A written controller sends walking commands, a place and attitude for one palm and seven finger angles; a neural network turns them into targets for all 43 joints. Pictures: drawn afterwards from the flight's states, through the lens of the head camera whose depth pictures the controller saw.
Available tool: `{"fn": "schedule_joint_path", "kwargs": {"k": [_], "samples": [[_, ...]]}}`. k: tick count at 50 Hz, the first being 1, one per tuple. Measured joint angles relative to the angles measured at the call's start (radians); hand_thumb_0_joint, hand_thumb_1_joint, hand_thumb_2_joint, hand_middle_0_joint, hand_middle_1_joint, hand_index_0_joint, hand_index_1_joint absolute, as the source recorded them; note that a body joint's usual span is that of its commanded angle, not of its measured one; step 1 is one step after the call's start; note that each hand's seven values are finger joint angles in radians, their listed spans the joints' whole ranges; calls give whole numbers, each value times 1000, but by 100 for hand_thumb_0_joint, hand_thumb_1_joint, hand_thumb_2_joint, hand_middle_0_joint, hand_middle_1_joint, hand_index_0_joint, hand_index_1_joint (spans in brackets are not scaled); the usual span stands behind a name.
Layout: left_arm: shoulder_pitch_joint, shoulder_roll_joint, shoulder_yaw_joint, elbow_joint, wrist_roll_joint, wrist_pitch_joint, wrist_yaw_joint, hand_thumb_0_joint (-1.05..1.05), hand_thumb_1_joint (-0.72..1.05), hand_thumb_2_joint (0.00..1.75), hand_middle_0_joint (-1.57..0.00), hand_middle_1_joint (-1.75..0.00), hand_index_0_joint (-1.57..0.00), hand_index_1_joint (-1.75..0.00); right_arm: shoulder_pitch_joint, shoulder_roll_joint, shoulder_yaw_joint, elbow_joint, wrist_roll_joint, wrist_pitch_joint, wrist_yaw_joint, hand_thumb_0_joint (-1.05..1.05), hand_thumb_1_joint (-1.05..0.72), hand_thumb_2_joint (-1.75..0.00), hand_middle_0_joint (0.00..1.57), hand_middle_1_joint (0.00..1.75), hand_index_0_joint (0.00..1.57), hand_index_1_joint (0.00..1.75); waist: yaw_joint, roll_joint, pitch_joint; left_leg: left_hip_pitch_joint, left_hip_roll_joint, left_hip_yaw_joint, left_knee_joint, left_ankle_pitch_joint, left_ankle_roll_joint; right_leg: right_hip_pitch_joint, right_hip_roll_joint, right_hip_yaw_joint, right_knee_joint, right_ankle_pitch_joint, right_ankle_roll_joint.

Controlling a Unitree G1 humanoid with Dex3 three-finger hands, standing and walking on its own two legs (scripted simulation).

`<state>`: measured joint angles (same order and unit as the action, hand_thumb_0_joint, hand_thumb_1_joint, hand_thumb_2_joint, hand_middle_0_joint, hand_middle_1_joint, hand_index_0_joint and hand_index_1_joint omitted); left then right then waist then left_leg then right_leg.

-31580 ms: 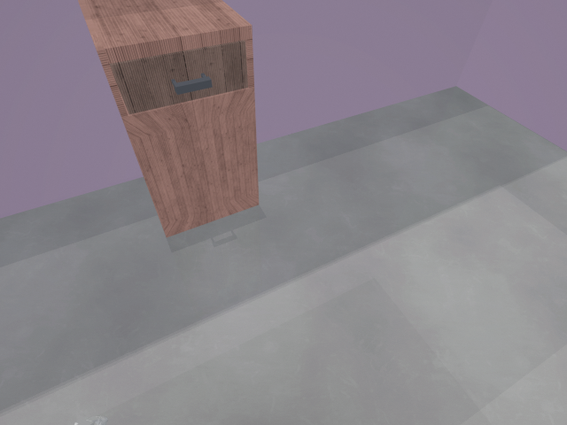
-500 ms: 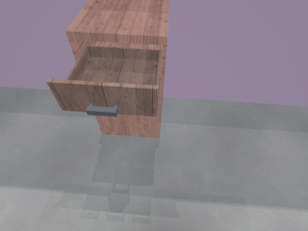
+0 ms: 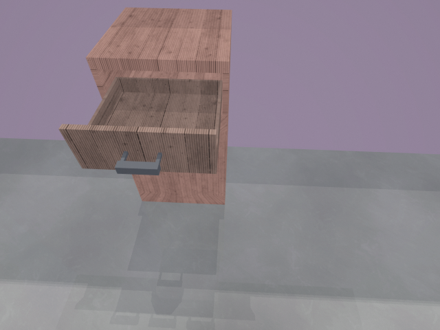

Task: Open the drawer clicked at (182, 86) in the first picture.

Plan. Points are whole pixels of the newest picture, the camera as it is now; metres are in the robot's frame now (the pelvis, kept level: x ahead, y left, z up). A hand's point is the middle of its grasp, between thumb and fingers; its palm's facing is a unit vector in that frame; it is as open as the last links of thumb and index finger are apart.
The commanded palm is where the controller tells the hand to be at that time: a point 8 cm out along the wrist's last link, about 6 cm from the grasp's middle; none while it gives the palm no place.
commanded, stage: let the arm hang, fingers relaxed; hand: left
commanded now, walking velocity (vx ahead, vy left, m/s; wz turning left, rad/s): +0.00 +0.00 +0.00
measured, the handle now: (140, 161) +0.53 +0.25 -0.07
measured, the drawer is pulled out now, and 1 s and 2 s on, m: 0.29 0.29 0.29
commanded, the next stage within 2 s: look to check the result in 0.04 s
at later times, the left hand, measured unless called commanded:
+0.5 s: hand out of the picture +0.01 +0.16 -0.17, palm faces +0.05 -0.98 -0.19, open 7.4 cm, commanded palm none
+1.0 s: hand out of the picture +0.03 +0.16 -0.17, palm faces +0.04 -0.98 -0.20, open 7.4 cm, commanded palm none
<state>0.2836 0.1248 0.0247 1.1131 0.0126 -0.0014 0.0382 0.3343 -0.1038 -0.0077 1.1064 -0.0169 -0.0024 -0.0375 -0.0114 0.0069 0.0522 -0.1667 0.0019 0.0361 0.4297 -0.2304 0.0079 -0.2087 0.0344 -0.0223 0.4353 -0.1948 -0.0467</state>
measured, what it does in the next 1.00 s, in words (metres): stands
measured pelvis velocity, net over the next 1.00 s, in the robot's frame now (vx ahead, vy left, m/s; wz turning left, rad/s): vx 0.03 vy -0.01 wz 0.00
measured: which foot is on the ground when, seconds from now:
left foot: down 0.00-1.00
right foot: down 0.00-1.00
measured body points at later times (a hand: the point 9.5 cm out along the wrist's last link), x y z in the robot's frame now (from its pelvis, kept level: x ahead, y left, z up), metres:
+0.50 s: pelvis +0.01 -0.01 +0.00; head +0.03 -0.02 +0.45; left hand +0.01 +0.21 -0.16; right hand -0.01 -0.21 -0.16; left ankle +0.00 +0.12 -0.74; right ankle +0.03 -0.09 -0.74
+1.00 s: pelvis +0.03 -0.01 +0.00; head +0.05 -0.02 +0.45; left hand +0.03 +0.21 -0.16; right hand +0.01 -0.22 -0.16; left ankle +0.00 +0.12 -0.74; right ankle +0.03 -0.09 -0.74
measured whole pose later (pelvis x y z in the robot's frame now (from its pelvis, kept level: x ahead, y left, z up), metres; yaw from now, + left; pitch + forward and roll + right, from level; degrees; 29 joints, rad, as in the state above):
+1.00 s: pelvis +0.03 -0.01 +0.00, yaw +0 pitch -2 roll +0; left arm 0.26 0.13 0.02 1.13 0.01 -0.01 0.04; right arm 0.30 -0.12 -0.01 1.13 -0.01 0.00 -0.04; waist -0.01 0.01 0.07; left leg -0.11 0.02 0.03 0.39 -0.25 -0.01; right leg -0.15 0.06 -0.03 0.39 -0.21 -0.06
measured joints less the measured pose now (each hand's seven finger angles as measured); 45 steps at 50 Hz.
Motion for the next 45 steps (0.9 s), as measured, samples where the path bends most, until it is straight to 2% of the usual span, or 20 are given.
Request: {"fn": "schedule_joint_path", "kwargs": {"k": [45], "samples": [[-17,8,-1,17,-6,-8,2,0,91,90,-20,-30,-20,-30,-36,-12,-2,21,3,2,-6,0,-91,-90,20,29,20,30,1,0,19,50,21,-10,-37,-18,-22,53,22,-8,-42,-17,-18]]}}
